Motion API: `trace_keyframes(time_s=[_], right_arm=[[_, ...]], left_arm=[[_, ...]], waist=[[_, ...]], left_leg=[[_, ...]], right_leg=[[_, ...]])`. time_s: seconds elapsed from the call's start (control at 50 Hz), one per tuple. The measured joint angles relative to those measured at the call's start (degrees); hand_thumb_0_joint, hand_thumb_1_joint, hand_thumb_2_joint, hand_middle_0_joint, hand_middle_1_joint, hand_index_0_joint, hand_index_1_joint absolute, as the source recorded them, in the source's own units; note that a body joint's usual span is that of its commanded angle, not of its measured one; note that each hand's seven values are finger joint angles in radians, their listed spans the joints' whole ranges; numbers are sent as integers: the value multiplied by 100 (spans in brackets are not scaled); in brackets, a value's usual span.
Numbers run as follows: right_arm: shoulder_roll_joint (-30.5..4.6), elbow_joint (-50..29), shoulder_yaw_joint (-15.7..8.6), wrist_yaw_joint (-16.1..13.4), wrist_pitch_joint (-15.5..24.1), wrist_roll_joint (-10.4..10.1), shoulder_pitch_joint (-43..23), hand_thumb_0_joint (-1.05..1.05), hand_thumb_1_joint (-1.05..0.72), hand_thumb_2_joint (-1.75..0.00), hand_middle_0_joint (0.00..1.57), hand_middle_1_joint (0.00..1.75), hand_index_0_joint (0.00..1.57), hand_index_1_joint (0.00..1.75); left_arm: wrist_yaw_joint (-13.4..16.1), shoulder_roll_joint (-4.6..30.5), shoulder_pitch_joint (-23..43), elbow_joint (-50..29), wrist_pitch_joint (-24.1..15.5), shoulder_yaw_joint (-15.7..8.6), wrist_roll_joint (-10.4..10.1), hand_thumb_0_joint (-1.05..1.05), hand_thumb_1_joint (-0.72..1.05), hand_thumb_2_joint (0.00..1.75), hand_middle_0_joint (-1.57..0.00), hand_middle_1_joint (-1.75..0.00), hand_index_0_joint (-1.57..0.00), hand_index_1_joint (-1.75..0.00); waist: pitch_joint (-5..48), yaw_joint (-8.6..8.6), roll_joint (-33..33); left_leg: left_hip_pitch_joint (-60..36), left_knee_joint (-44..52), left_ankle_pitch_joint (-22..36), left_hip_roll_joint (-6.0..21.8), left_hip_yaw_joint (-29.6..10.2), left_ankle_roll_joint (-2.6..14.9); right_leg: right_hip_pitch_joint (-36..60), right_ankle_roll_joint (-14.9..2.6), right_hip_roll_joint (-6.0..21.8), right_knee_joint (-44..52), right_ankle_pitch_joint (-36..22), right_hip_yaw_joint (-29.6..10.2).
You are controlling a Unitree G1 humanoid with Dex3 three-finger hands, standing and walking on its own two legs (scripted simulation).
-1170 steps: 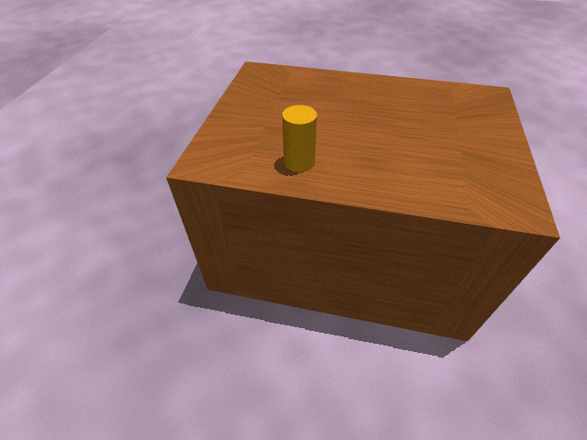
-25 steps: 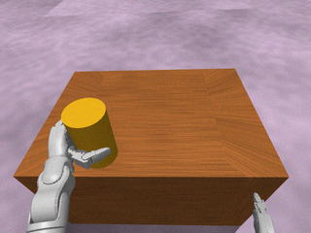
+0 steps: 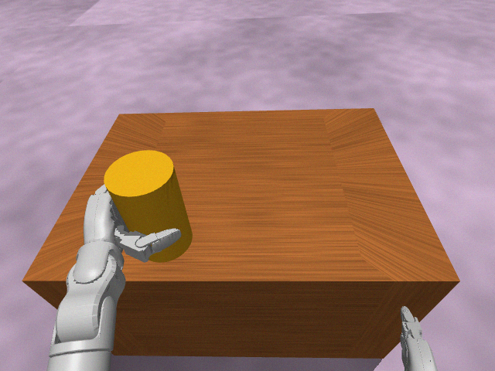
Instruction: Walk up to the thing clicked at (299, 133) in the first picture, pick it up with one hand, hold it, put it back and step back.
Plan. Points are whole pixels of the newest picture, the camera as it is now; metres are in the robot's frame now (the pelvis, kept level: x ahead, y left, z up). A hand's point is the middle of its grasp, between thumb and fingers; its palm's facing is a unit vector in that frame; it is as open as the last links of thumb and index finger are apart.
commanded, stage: hold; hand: left
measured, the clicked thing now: (154, 209) +0.33 +0.15 +0.14
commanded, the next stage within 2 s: crouch in 0.58 s
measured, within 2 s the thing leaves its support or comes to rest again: neither
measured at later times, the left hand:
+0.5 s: hand (147, 216) +0.32 +0.16 +0.13, palm faces +0.15 -0.99 -0.02, open 11.8 cm
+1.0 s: hand (150, 221) +0.34 +0.17 +0.10, palm faces +0.18 -0.98 -0.01, open 11.8 cm
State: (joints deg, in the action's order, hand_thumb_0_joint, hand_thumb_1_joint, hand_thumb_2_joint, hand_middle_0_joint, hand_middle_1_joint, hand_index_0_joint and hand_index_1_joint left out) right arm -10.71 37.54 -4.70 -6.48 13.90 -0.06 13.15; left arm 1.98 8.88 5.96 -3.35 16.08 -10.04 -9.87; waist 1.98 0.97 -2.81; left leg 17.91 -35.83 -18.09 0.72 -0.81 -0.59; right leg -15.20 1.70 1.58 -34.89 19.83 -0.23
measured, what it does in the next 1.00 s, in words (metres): stands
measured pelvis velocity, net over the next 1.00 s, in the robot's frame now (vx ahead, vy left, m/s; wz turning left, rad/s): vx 0.00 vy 0.00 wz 0.01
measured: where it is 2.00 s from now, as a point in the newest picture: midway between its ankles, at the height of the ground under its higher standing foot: outside the picture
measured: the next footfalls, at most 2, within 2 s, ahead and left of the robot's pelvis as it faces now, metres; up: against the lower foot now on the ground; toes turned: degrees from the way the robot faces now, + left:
none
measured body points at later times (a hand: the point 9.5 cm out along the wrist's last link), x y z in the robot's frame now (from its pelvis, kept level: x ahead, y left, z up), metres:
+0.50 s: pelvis +0.00 +0.00 +0.00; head -0.01 -0.02 +0.45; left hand +0.31 +0.21 +0.13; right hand +0.17 -0.24 -0.08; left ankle +0.01 +0.13 -0.73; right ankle -0.01 -0.14 -0.73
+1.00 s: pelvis +0.00 +0.00 +0.00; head +0.00 -0.01 +0.45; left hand +0.32 +0.22 +0.10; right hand +0.17 -0.24 -0.08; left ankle +0.01 +0.13 -0.73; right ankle -0.01 -0.14 -0.73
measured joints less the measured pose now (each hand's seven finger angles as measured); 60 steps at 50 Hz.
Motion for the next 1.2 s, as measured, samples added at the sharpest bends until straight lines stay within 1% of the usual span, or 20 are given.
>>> trace_keyframes(time_s=[0.1, 0.18, 0.26, 0.34, 0.42, 0.54, 0.64, 0.74, 0.84, 0.92, 1.02, 1.1, 1.2], right_arm=[[-32, -158, -44, 28, -30, -1, 9, -1, 48, -7, 5, 6, 5, 5], [-35, -256, -72, 34, -52, -14, 68, -1, 48, -7, 5, 6, 5, 5], [-9, -237, -48, 18, -73, -5, 74, -1, 48, -7, 5, 6, 5, 5], [13, -105, 6, -10, -80, 8, -53, -1, 48, -7, 5, 6, 5, 5], [44, 11, 40, 0, -59, 24, -177, -1, 48, -7, 5, 6, 5, 5], [40, -54, 23, 48, -83, 11, -49, -1, 48, -7, 5, 6, 5, 5], [-7, -145, -14, 46, -124, -20, 83, -1, 48, -7, 5, 6, 5, 5], [-66, -181, -53, 33, -159, -40, 79, -1, 49, -7, 5, 6, 5, 5], [-18, -67, -2, 40, -165, -29, -61, -1, 50, -6, 5, 6, 5, 5], [69, 32, 94, 67, -177, -11, -197, -1, 51, -6, 5, 6, 5, 5], [144, 135, 129, 126, -189, 16, -298, -1, 51, -6, 5, 6, 5, 5], [80, 19, 108, 161, -218, 16, -247, -1, 52, -6, 6, 6, 5, 5], [-32, -450, 123, 199, -313, 35, -109, -1, 52, -6, 6, 6, 5, 5]], left_arm=[[27, -44, -178, 55, -30, 73, 24, -1, -61, 102, -58, -101, -62, -102], [79, -29, -425, -92, -143, 61, 63, -1, -61, 103, -58, -101, -62, -102], [117, 33, -564, -235, -274, 20, 100, -1, -61, 103, -57, -101, -62, -102], [107, 77, -473, -217, -332, 2, 110, -1, -61, 103, -57, -102, -62, -103], [34, 79, -231, -14, -338, 31, 60, -1, -61, 103, -57, -102, -62, -103], [-29, 45, -27, 225, -246, 65, -3, -1, -61, 103, -57, -102, -62, -103], [36, 6, 11, 261, -223, 21, -11, -1, -61, 103, -57, -102, -62, -103], [137, 6, -81, 177, -269, -12, 56, -1, -61, 103, -57, -102, -62, -103], [129, -14, -118, 213, -409, 1, 53, -1, -61, 102, -58, -101, -63, -102], [74, 15, 32, 583, -554, -15, 64, -1, -61, 102, -58, -100, -63, -101], [-30, 117, 418, 1436, -884, -105, 75, -1, -61, 101, -59, -99, -64, -100], [-74, 234, 791, 2214, -1299, -250, 107, -1, -61, 101, -59, -99, -64, -100], [-90, 441, 1264, 3100, -1904, -389, 150, -1, -61, 101, -60, -98, -65, -99]], waist=[[-25, 28, 10], [-18, 32, 59], [2, 26, 83], [3, 21, 52], [5, 15, -4], [11, 24, -33], [-35, 45, 30], [-60, 57, 67], [-78, 22, 70], [-72, 23, 73], [-75, 78, 113], [-99, 170, 185], [-93, 303, 308]], left_leg=[[-10, 36, 12, 3, 19, -2], [-7, 26, -10, 31, 24, -21], [6, -12, -35, 50, -9, -34], [4, -39, -37, 38, -44, -31], [3, -26, -7, 12, -61, -20], [-45, 60, 45, -6, -28, -5], [-89, 118, 70, 12, 16, -13], [-95, 142, 77, 38, 31, -23], [-73, 123, 71, 44, -5, -29], [-15, 96, 71, 28, -41, -27], [194, 10, 68, 5, -43, -22], [498, -175, 21, 6, -8, -19], [985, -523, -91, 43, 36, -29]], right_leg=[[-5, 0, -2, 20, -10, -19], [-13, -17, -29, 15, 3, -24], [-2, -29, -49, 9, 19, 8], [24, -26, -39, 0, 24, 42], [35, -16, -15, 13, 3, 61], [56, -5, 5, 62, -36, 30], [67, -13, -10, 88, -61, -14], [67, -24, -36, 123, -84, -30], [72, -29, -43, 134, -82, 7], [29, -26, -29, 104, -68, 43], [-199, -23, -8, -30, -35, 42], [-533, -18, -8, -251, 20, 0], [-1042, -25, -46, -597, 110, -56]])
